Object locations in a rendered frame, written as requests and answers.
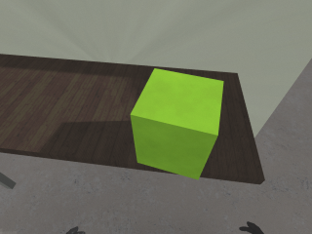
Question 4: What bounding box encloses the robot right hand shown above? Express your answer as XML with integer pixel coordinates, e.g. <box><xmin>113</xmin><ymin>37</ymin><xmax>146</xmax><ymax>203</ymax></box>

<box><xmin>239</xmin><ymin>221</ymin><xmax>264</xmax><ymax>234</ymax></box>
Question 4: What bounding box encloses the carton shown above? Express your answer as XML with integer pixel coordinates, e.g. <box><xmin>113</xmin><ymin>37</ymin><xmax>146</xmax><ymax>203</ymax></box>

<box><xmin>130</xmin><ymin>68</ymin><xmax>224</xmax><ymax>180</ymax></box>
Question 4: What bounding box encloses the table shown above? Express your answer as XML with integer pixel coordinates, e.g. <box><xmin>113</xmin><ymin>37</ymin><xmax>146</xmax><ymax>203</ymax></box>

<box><xmin>0</xmin><ymin>54</ymin><xmax>265</xmax><ymax>189</ymax></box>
